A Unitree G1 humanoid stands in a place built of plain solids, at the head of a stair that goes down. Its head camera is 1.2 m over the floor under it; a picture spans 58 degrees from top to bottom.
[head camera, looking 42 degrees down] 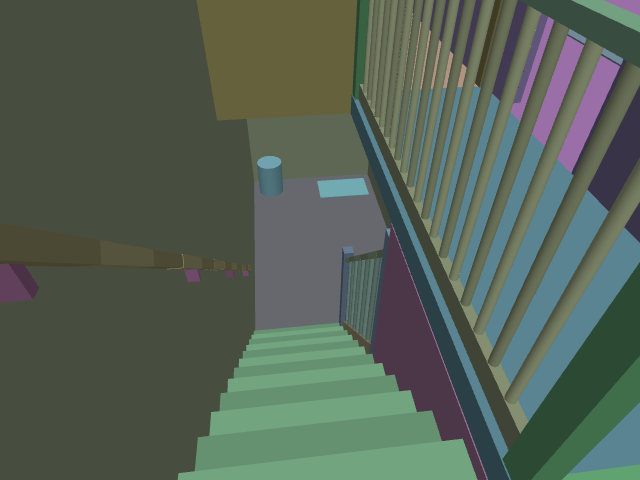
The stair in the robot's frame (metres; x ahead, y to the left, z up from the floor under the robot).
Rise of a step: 0.21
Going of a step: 0.20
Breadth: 0.90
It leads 7 degrees to the left of straight ahead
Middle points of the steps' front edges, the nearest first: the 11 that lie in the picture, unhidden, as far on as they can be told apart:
0.56 -0.01 -0.21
0.76 0.01 -0.42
0.96 0.03 -0.63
1.16 0.06 -0.84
1.36 0.08 -1.04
1.56 0.10 -1.25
1.76 0.13 -1.46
1.96 0.15 -1.67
2.16 0.17 -1.88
2.36 0.20 -2.09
2.56 0.22 -2.30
